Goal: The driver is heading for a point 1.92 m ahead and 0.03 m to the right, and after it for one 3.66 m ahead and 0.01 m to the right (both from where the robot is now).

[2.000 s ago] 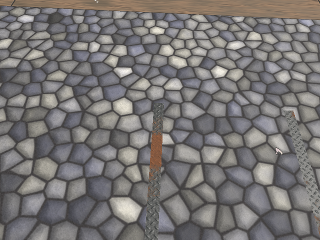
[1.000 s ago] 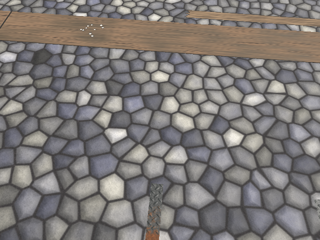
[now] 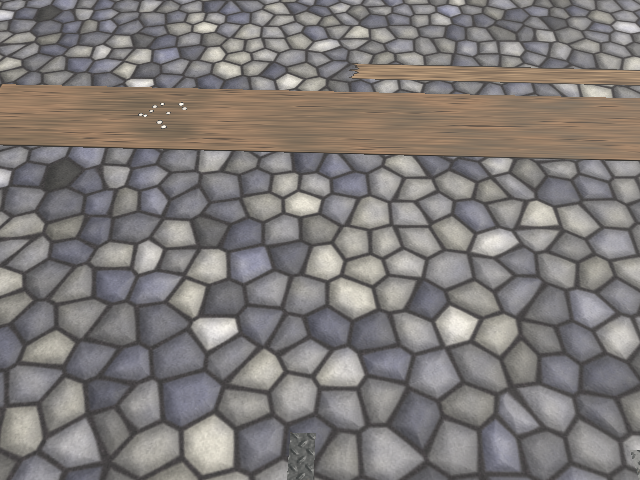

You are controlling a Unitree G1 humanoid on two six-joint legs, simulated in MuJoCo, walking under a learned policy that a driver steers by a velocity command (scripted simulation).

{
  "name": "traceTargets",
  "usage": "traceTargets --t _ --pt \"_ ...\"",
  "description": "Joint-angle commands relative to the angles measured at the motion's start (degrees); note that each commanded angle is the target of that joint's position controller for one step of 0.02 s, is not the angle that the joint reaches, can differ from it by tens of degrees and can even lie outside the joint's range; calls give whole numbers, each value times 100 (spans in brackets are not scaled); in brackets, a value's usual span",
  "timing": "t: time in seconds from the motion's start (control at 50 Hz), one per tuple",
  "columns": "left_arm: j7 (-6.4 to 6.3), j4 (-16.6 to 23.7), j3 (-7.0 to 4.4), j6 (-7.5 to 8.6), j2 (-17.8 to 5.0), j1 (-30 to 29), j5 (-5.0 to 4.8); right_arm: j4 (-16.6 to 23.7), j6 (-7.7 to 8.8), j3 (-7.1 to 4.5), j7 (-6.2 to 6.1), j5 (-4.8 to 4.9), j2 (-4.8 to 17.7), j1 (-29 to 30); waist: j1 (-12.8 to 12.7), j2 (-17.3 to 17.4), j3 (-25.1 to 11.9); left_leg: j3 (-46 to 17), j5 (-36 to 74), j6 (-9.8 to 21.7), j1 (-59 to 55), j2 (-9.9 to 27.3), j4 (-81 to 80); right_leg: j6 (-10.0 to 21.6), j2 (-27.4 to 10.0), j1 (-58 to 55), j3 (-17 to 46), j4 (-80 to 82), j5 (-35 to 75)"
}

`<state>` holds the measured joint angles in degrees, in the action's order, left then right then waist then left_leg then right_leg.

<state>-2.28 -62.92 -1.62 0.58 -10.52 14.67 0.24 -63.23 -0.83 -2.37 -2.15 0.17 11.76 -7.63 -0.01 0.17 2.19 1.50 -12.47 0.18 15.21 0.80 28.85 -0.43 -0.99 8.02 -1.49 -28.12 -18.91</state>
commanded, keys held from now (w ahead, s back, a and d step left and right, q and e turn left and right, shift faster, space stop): no key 0.52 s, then w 0.44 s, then no key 0.04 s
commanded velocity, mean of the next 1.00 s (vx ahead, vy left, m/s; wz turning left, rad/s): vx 0.14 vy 0.00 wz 0.00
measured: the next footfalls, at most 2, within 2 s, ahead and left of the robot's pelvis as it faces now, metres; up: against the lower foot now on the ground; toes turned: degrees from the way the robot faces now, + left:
right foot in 1.20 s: +0.41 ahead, -0.09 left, +0.00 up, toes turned -2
left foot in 1.54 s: +0.35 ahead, +0.12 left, +0.00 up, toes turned +1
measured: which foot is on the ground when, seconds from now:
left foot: down 0.00-1.00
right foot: down 0.00-0.80, up 0.82-1.00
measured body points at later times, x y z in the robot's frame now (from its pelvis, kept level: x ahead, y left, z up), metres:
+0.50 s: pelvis +0.00 +0.00 +0.00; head +0.01 +0.00 +0.45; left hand -0.02 +0.23 -0.16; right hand +0.04 -0.24 -0.16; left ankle +0.03 +0.12 -0.74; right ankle -0.04 -0.12 -0.74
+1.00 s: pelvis +0.13 +0.03 +0.01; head +0.13 +0.04 +0.46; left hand +0.23 +0.29 -0.13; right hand +0.05 -0.20 -0.14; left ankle +0.05 +0.12 -0.74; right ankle +0.15 -0.11 -0.65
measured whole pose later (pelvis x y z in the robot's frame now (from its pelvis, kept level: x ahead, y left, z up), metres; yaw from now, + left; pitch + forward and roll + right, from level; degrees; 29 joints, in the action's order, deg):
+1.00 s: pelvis +0.13 +0.03 +0.01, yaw +0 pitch +1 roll +0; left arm 0.3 -55.3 -3.9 5.8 -13.8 11.5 -1.8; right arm -64.4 5.5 -1.3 0.4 0.0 9.7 -25.2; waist 2.6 -1.6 -1.4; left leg 3.7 -16.3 2.8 2.4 -1.8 17.2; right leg 3.4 -5.1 35.0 -0.9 -64.4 -12.1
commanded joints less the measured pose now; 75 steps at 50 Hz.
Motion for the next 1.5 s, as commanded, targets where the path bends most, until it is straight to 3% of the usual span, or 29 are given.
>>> traceTargets --t 0.02,0.52,0.54,0.58,0.62,0.68,0.7,0.74,0.78,0.8,0.82,0.84,0.86,0.88,0.9,0.94,1.02,1.06,1.14,1.2,1.22,1.24,1.26,1.28,1.3,1.32,1.4,1.46,1.5 --pt "-22 63 -74 26 -516 370 2 120 33 -88 -19 -2 567 -62 8 -49 -59 -178 995 215 -598 176 -333 108 -134 669 97 599 844" --pt "-40 -17 -10 53 -372 800 -9 -31 45 -33 -39 7 451 -372 19 -27 72 -193 673 197 -484 157 -400 108 -95 788 64 667 537" --pt "-45 -78 -9 45 -340 933 -20 -85 39 -24 -41 8 409 -476 13 -38 -53 -116 15 209 -523 80 -383 142 -46 743 14 684 -41" --pt "-79 -8 -77 24 -522 902 -79 -87 39 -85 -56 75 528 -549 16 -169 220 37 -1973 303 -85 -103 -173 382 -50 1006 123 647 -1697" --pt "-86 81 -115 94 -601 1015 -130 38 155 -86 -30 93 466 -389 -82 -250 647 -58 -2565 392 529 -52 14 658 -358 1206 594 835 -2579" --pt "-27 41 -281 266 -1024 1404 -200 279 443 -36 123 131 158 -20 -252 -1101 798 323 -1145 331 1478 -135 1400 1307 -1563 483 2301 1685 -2874" --pt "-12 104 -289 304 -1002 1316 -185 339 512 -39 172 140 191 49 -221 -1068 884 170 -1124 432 1605 33 1679 1426 -1808 531 2592 1794 -2635" --pt "41 259 -263 357 -916 936 -203 330 621 -39 230 214 171 -228 80 -967 919 171 -1372 596 1150 89 1004 1246 -1661 695 2194 1521 -1946" --pt "90 440 -245 351 -874 503 -216 -109 649 -175 224 192 372 -1312 549 -640 557 333 -563 556 -858 -214 8 795 -924 1512 1138 634 -668" --pt "112 609 -202 403 -755 186 -183 -304 655 -328 204 141 797 -2206 907 268 217 -922 -658 797 -1857 531 -585 456 -365 2213 348 -1168 561" --pt "87 836 -107 519 -341 256 -186 -376 680 -481 248 149 1502 -3001 1019 1932 -315 -3578 -958 1623 -2856 1886 -1646 142 373 3460 -215 -3219 -404" --pt "104 894 -140 618 -476 91 -265 -314 763 -284 267 37 1003 -2692 765 1266 -218 -4359 -1057 1816 -2663 2267 -1837 262 178 4006 559 -4425 -1071" --pt "166 921 -149 668 -513 32 -347 -146 814 -178 261 36 690 -2189 521 759 150 -3697 -819 1641 -2443 2172 -1715 445 -118 4393 717 -4904 -666" --pt "201 883 -155 687 -521 21 -324 -10 822 -105 289 26 538 -1838 368 402 197 -2893 -530 1427 -2225 1879 -1738 554 -360 4374 642 -4858 -136" --pt "208 891 -210 700 -594 -51 -259 62 799 -59 320 18 500 -1643 253 202 306 -2295 -56 1261 -2011 1660 -1814 587 -527 4313 569 -4498 298" --pt "257 898 -292 631 -656 -96 -207 61 709 30 299 -15 317 -1737 162 373 269 -1397 884 1006 -1730 1255 -1917 531 -654 3859 362 -3935 700" --pt "279 1242 -177 504 -303 -886 -151 179 585 46 115 -77 628 -1697 111 268 529 -510 2777 958 -988 993 -1962 186 -464 3403 -46 -2346 1216" --pt "300 1415 -103 499 -220 -1404 -137 225 539 24 60 -89 796 -1743 239 462 461 -148 3238 864 -576 786 -1884 119 -158 2597 -320 -1292 1715" --pt "358 1499 -165 437 -589 -1446 -150 140 526 -30 40 36 872 -1814 43 702 157 -195 3812 726 -1086 1054 -1372 370 24 1868 -109 -527 2121" --pt "340 1023 -396 478 -1093 -80 -23 213 477 -47 52 34 838 -1570 -672 484 -663 -48 4187 342 -1297 707 376 726 216 148 -132 117 2999" --pt "303 896 -453 470 -1440 480 89 304 483 9 69 -96 687 -1778 -689 -192 -1347 107 2141 122 -297 333 1802 979 -756 -1341 807 -321 5297" --pt "316 875 -384 431 -1538 516 178 114 489 219 122 -76 -104 -2866 -138 -1632 -2438 -85 -2553 -174 959 -474 3947 2210 -2355 -2727 2741 -202 6631" --pt "368 914 -290 406 -1149 407 67 -31 504 121 159 27 233 -2853 -244 -1044 -2737 -990 -2669 -200 857 -371 4547 2226 -2154 -2172 3187 331 5330" --pt "368 1037 -243 403 -1029 -291 -46 186 477 47 156 140 477 -2186 -136 -755 -1745 -729 -2409 -214 1318 -114 4616 1948 -1909 -1303 2484 593 4106" --pt "352 1128 -169 396 -837 -790 -56 310 420 24 88 109 515 -1700 -39 -274 -1178 -558 -2009 -226 1353 123 4350 1658 -1641 -478 2054 864 3268" --pt "344 1150 -105 405 -684 -1043 -7 336 333 -37 9 53 563 -1478 53 -147 -835 -544 -1735 -237 1144 283 3998 1513 -1459 274 1692 1073 2887" --pt "274 1019 -111 367 -748 -1117 198 327 105 -32 -146 -4 290 -1593 332 -615 -664 -326 -1550 -194 94 322 2219 1373 -992 1416 991 1413 2035" --pt "175 1029 -141 286 -892 -1086 97 359 -1 -49 -151 -37 394 -1351 277 -630 -815 -230 -769 -146 -311 275 1233 1325 -1031 1494 1153 1646 168" --pt "125 1009 -137 199 -887 -1160 -20 298 -35 -68 -93 -94 403 -1339 389 -626 -573 -44 -72 -28 -804 155 598 1043 -896 1973 1070 1770 -1138"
